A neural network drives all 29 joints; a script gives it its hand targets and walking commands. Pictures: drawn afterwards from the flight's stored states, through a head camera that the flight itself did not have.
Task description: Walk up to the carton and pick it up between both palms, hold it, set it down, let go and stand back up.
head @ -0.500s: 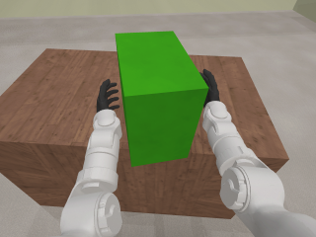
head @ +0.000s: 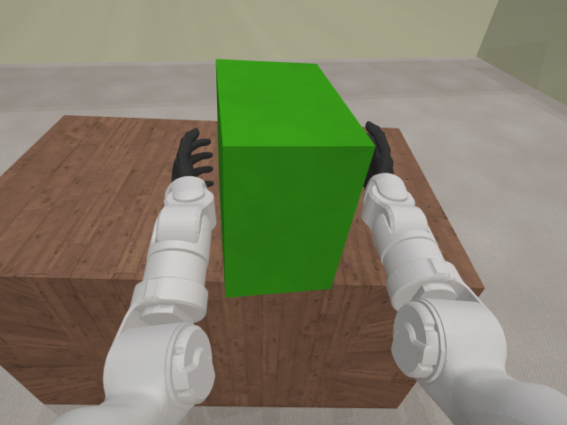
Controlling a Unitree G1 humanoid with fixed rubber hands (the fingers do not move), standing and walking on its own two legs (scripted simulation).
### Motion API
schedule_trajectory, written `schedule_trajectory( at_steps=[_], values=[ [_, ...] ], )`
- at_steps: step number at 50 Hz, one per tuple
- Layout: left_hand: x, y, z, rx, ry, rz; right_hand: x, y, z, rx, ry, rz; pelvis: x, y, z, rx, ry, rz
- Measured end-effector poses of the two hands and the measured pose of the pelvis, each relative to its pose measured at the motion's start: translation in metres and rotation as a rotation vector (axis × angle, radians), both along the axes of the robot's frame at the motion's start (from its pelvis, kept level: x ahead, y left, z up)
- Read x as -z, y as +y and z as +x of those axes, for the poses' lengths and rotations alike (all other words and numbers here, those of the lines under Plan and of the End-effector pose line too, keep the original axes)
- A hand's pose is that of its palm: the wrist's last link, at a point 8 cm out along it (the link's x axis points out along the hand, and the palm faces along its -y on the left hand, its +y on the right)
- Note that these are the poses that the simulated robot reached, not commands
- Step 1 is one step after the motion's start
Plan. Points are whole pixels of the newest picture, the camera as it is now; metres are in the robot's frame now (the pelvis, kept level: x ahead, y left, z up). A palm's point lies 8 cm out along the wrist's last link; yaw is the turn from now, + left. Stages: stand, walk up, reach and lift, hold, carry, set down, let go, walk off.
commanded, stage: reach and lift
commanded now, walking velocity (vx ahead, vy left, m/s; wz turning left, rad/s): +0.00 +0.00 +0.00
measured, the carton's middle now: (273, 174) +0.51 +0.08 +0.13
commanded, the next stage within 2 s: hold in 1.50 s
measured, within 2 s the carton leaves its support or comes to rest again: neither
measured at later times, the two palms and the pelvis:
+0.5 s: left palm (181, 156) +0.39 +0.19 +0.23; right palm (388, 147) +0.42 -0.08 +0.25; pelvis +0.01 +0.01 +0.00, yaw +0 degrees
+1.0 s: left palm (174, 132) +0.38 +0.19 +0.27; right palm (398, 113) +0.40 -0.07 +0.31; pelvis +0.00 +0.01 +0.00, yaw +1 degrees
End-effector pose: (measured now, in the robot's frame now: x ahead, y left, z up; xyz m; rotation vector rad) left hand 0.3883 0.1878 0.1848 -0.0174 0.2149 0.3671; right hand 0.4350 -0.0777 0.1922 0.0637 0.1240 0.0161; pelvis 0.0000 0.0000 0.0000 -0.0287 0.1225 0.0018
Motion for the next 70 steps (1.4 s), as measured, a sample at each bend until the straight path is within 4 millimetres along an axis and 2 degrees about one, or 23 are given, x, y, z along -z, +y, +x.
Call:
schedule_trajectory(
  at_steps=[11, 19, 28, 36, 44, 57, 64, 70],
  values=[
    [-0.008, 0.005, 0.001, 0.016, 0.039, -0.007, -0.013, 0.006, -0.005, 0.022, 0.043, -0.004, -0.002, 0.004, 0.003, -0.004, -0.059, -0.005],
    [-0.026, 0.003, 0.003, 0.044, 0.017, 0.018, -0.040, 0.004, -0.010, 0.056, 0.007, 0.004, -0.004, 0.007, 0.006, -0.007, -0.086, -0.008],
    [-0.054, 0.001, -0.007, 0.063, -0.001, 0.017, -0.069, 0.002, -0.025, 0.075, -0.011, 0.021, -0.004, 0.007, 0.006, -0.009, -0.139, -0.007],
    [-0.065, 0.008, -0.016, 0.076, 0.016, 0.019, -0.091, 0.011, -0.035, 0.078, -0.003, -0.003, -0.004, 0.007, 0.002, -0.010, -0.164, -0.008],
    [-0.076, 0.010, -0.013, 0.095, 0.011, 0.022, -0.109, 0.013, -0.036, 0.097, -0.014, -0.028, -0.004, 0.007, 0.002, -0.010, -0.165, -0.008],
    [-0.081, -0.004, -0.001, 0.132, 0.023, 0.026, -0.112, -0.001, -0.033, 0.131, 0.004, -0.008, -0.004, 0.006, 0.005, -0.010, -0.161, -0.007],
    [-0.085, -0.004, -0.002, 0.134, 0.019, 0.026, -0.117, -0.001, -0.035, 0.134, -0.001, -0.003, -0.004, 0.007, 0.005, -0.010, -0.161, -0.007],
    [-0.096, -0.004, -0.007, 0.132, 0.002, 0.026, -0.127, -0.001, -0.040, 0.133, -0.016, 0.010, -0.004, 0.007, 0.005, -0.010, -0.161, -0.007]
  ],
)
